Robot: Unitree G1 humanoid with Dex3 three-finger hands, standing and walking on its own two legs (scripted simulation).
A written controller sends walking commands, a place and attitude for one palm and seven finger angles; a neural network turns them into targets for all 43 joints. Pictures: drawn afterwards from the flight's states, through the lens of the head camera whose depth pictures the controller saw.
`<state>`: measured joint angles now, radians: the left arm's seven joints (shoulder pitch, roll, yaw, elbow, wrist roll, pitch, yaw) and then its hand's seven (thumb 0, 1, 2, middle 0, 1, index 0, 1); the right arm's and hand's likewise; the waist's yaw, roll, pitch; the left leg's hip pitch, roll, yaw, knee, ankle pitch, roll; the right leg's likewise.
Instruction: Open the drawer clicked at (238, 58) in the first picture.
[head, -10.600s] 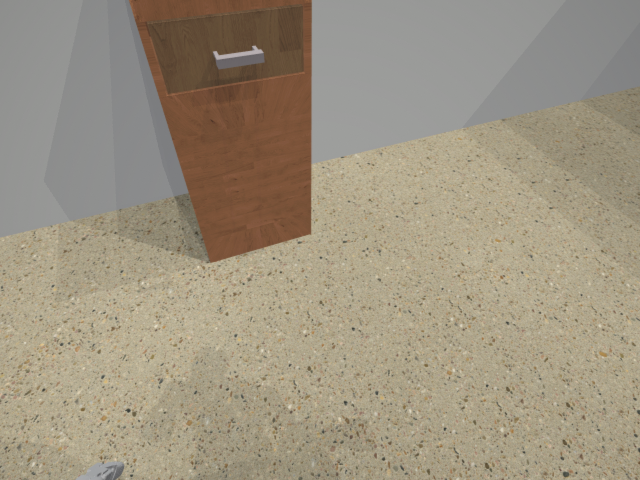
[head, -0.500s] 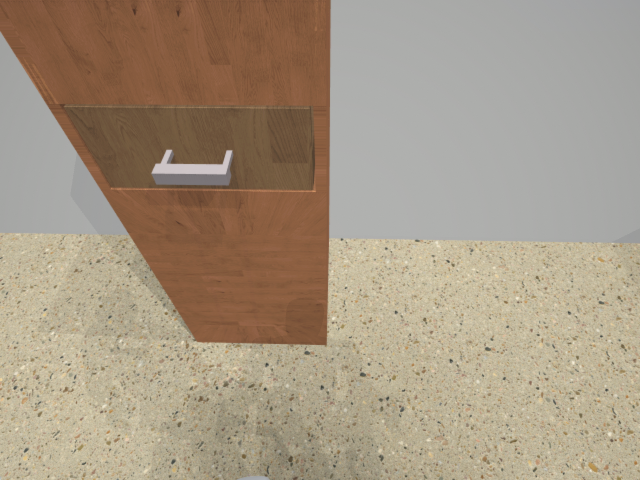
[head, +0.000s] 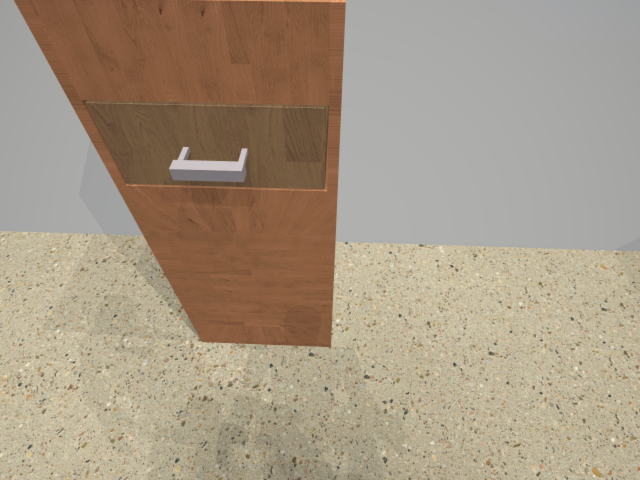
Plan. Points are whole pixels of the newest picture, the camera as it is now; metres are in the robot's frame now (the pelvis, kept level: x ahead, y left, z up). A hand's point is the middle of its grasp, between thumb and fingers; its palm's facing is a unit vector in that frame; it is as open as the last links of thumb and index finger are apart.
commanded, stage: come to a stop and stand still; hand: left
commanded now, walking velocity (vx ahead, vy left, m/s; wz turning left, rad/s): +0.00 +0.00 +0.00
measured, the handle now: (211, 162) +0.59 +0.23 +0.05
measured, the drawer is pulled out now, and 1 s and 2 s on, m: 0.00 0.00 0.00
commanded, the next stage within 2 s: look again from close up in 0.40 s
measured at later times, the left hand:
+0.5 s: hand out of the picture +0.01 +0.22 -0.17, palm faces -0.04 -0.98 -0.20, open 7.4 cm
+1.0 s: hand out of the picture +0.02 +0.18 -0.17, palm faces -0.03 -0.98 -0.19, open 7.4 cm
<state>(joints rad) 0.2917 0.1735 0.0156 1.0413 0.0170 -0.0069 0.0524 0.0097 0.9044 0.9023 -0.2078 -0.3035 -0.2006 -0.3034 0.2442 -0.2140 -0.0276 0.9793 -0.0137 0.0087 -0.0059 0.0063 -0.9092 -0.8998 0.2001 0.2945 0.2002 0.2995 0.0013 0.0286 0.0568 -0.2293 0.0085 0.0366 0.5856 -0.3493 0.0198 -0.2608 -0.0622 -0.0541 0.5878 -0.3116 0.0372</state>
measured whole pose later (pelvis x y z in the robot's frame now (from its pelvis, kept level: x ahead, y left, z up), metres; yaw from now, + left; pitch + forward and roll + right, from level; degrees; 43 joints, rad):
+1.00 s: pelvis +0.02 +0.01 +0.01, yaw -3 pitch -1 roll +0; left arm 0.30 0.13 0.00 1.10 0.02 -0.01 0.04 0.01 0.91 0.90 -0.20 -0.30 -0.20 -0.30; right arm 0.29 -0.14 0.00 1.12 -0.01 -0.02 -0.03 0.01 -0.91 -0.90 0.20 0.30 0.20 0.30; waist 0.00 0.00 0.04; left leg -0.15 0.00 0.10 0.50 -0.34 0.03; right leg -0.21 -0.07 0.01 0.52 -0.29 0.05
